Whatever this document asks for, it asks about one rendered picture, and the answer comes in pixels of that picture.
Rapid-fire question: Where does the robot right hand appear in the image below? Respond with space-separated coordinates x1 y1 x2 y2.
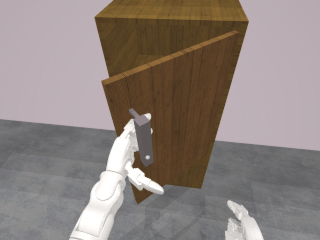
225 200 264 240

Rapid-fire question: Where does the robot left hand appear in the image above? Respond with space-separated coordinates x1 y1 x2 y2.
106 113 164 195

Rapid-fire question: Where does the handle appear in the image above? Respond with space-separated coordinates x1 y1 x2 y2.
128 108 154 167

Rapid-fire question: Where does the left robot forearm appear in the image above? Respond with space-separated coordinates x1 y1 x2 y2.
69 170 126 240

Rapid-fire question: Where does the cupboard door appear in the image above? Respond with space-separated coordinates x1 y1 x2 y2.
101 30 240 204

